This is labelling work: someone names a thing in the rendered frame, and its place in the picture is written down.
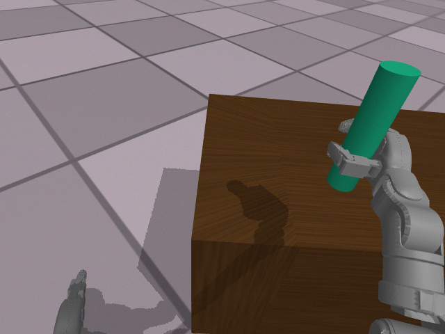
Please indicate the right robot arm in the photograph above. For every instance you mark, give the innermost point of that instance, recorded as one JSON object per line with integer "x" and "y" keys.
{"x": 413, "y": 249}

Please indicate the left robot hand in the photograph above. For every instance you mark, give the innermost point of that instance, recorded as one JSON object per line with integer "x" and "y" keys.
{"x": 71, "y": 312}

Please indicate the right robot hand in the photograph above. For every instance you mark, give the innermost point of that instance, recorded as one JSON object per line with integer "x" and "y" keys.
{"x": 393, "y": 152}

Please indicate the can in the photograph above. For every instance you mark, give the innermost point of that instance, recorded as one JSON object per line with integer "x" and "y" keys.
{"x": 390, "y": 87}

